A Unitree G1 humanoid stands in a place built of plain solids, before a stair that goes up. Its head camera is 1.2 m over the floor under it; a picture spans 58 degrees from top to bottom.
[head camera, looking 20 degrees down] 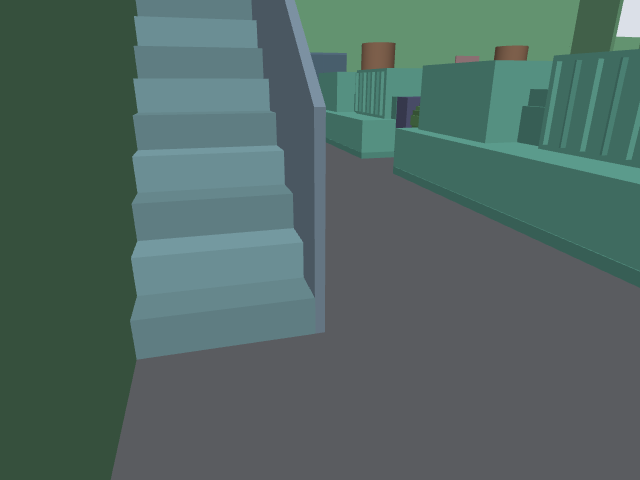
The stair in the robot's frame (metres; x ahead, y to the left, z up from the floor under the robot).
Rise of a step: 0.20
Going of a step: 0.25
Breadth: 0.85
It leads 15 degrees to the left of straight ahead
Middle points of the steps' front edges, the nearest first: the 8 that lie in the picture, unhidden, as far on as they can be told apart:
1.79 0.43 0.20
2.03 0.50 0.41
2.27 0.56 0.61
2.51 0.63 0.82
2.74 0.69 1.02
2.98 0.75 1.22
3.22 0.82 1.43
3.46 0.88 1.63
